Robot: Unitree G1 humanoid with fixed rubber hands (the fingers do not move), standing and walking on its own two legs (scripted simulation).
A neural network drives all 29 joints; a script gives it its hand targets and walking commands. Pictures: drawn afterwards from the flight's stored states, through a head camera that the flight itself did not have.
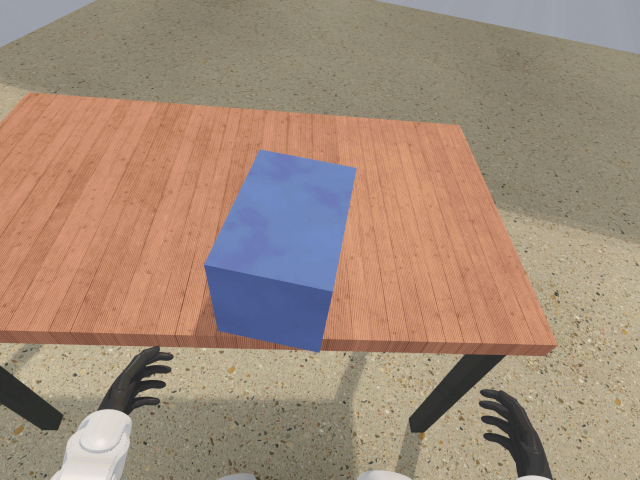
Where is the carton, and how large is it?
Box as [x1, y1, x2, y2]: [204, 149, 356, 352]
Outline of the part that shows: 260,149 204,263 218,330 319,352 332,293 356,168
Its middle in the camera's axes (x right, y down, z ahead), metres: -0.05 +0.01 +0.63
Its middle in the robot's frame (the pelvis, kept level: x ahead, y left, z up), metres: +0.46 +0.06 -0.02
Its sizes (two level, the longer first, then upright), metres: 0.250 0.165 0.174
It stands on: a table, 0.65 m high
